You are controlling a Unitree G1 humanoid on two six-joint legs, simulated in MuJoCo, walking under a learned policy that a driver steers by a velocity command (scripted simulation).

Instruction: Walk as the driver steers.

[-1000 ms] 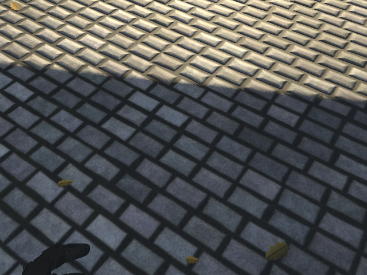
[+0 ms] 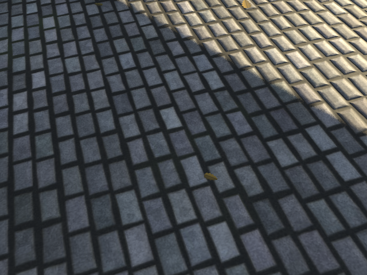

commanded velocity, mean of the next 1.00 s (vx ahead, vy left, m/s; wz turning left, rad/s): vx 0.38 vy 0.00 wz -0.29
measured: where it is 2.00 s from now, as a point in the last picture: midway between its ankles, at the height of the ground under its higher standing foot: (269, 168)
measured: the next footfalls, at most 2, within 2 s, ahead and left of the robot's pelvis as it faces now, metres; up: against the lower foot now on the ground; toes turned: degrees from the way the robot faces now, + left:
right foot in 0.60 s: +0.27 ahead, -0.23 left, +0.00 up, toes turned -21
left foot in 1.16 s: +0.65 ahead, -0.18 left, +0.00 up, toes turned -15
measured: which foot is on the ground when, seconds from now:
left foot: down 0.00-0.60, up 0.62-1.00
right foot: down 0.00-0.22, up 0.24-0.58, down 0.60-1.00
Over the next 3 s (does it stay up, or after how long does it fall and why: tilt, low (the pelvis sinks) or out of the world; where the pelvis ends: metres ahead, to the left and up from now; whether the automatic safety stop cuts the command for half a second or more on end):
stays up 1.44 -0.32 0.01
